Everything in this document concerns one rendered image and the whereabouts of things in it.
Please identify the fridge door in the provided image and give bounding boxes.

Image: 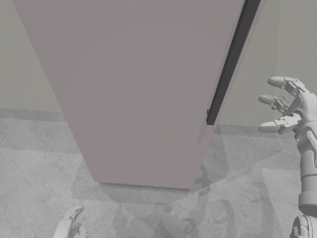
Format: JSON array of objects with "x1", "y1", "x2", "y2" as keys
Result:
[{"x1": 12, "y1": 0, "x2": 265, "y2": 189}]

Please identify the robot right forearm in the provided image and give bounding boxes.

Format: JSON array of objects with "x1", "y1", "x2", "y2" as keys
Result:
[{"x1": 294, "y1": 121, "x2": 317, "y2": 218}]

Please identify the left robot hand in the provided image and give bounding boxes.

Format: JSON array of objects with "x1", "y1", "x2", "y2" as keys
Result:
[{"x1": 52, "y1": 204, "x2": 88, "y2": 238}]

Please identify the right robot upper arm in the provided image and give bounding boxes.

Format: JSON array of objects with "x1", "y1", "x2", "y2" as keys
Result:
[{"x1": 289, "y1": 215, "x2": 317, "y2": 238}]

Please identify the right robot hand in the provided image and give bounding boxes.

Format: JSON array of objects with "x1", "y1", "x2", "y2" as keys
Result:
[{"x1": 258, "y1": 76, "x2": 317, "y2": 135}]

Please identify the handle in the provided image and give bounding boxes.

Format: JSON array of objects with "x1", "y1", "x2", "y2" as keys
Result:
[{"x1": 206, "y1": 0, "x2": 261, "y2": 125}]

